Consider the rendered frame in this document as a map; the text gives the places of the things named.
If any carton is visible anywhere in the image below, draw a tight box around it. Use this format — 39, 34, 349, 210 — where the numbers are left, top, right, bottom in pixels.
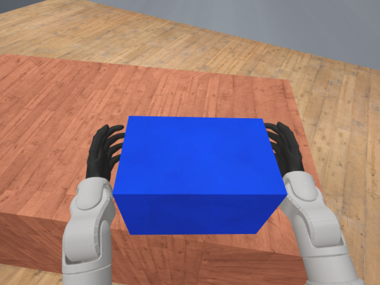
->
112, 116, 288, 235

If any right robot forearm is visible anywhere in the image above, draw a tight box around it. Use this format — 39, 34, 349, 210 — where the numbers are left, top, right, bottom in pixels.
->
280, 171, 365, 285

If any pedestal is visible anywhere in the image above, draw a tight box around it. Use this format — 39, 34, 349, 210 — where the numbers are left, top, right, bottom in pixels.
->
0, 54, 327, 285

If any left robot forearm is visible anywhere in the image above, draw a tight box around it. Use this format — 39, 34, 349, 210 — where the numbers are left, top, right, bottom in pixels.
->
62, 177, 116, 285

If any robot right hand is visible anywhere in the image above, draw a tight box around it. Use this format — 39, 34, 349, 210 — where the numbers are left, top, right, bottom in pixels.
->
264, 122, 304, 178

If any robot left hand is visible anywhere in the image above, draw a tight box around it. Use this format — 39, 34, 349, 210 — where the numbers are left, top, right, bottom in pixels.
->
85, 124, 125, 182

